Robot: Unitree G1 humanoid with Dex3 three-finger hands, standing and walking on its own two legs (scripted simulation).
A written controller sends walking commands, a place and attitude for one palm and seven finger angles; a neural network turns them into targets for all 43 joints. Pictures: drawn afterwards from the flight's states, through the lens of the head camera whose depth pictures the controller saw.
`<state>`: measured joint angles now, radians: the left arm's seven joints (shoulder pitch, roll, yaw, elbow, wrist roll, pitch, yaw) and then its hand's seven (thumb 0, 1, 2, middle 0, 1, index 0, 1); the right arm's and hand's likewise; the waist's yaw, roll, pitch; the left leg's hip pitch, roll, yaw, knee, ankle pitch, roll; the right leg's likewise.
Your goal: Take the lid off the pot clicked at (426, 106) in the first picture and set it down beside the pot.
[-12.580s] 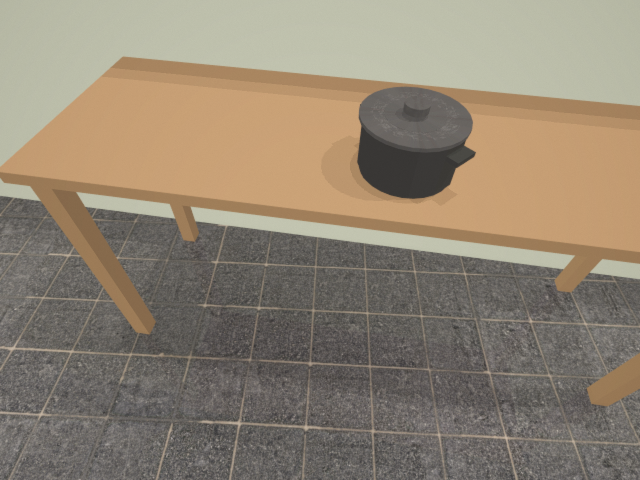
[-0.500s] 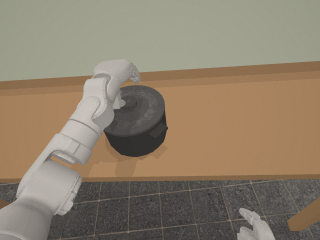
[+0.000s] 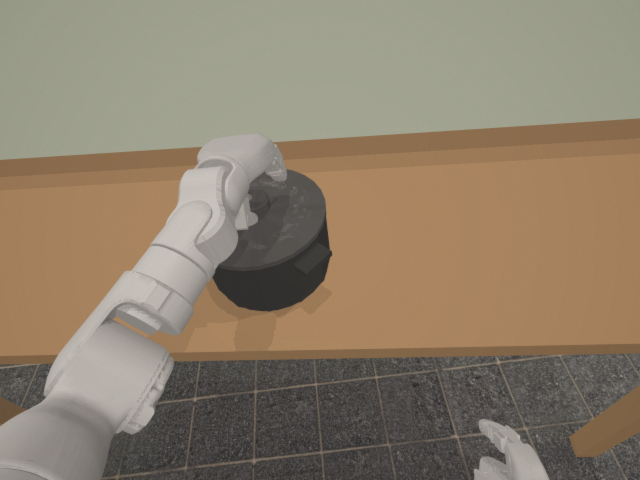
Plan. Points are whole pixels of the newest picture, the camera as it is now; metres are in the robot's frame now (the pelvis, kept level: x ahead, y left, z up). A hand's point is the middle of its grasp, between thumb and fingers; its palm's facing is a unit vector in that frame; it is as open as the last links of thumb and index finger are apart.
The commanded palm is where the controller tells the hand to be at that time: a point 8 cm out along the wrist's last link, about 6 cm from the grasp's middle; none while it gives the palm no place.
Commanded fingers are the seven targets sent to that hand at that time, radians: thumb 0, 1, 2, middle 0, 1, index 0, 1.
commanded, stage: lower the open fingers around the knob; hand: left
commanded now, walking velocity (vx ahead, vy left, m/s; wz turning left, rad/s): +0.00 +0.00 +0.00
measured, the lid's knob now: (253, 203) +0.47 +0.11 +0.10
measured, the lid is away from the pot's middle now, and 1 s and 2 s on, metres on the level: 0.00 0.00 0.00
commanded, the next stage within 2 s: close the fingers and squeeze the knob in 0.76 s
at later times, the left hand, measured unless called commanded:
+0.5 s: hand (245, 203) +0.45 +0.11 +0.12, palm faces -0.32 -0.06 -0.95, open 10.2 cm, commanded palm +0.43 +0.11 +0.18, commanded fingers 0.00 -0.34 1.48 -0.83 -0.08 -0.83 -0.08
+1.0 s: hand (242, 207) +0.44 +0.11 +0.12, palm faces -0.31 -0.06 -0.95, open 10.2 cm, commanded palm +0.43 +0.12 +0.18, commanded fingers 0.00 -0.13 1.17 -0.64 -0.55 -0.64 -0.55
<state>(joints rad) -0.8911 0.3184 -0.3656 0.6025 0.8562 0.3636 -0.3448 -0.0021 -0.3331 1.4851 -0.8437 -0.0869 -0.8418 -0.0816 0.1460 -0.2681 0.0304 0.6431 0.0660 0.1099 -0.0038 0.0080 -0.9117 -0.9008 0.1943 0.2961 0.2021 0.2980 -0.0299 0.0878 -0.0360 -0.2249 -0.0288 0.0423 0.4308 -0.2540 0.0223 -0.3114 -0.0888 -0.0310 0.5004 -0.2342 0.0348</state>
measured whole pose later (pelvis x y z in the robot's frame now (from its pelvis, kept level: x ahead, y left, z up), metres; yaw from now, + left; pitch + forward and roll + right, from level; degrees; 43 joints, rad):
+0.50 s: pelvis +0.01 +0.00 +0.00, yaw +0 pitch +4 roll +1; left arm -0.91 0.33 -0.33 0.72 0.87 0.32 -0.33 0.00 -0.33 1.49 -0.86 -0.10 -0.84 -0.08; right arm 0.20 -0.29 0.01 0.66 0.06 0.10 -0.02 0.01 -0.91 -0.90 0.19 0.30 0.20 0.30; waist -0.05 0.08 -0.04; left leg -0.25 -0.02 0.05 0.43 -0.26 0.02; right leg -0.33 -0.08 -0.03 0.49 -0.23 0.04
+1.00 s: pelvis +0.01 +0.01 +0.00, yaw +0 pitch +4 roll +1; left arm -0.90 0.31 -0.36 0.71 0.87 0.34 -0.31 0.00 -0.26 1.35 -0.74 -0.20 -0.77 -0.21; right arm 0.17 -0.27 0.03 0.65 0.06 0.11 -0.01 0.01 -0.91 -0.90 0.19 0.30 0.20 0.30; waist -0.04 0.08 -0.05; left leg -0.26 -0.03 0.05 0.45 -0.27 0.04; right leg -0.33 -0.09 -0.02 0.49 -0.23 0.05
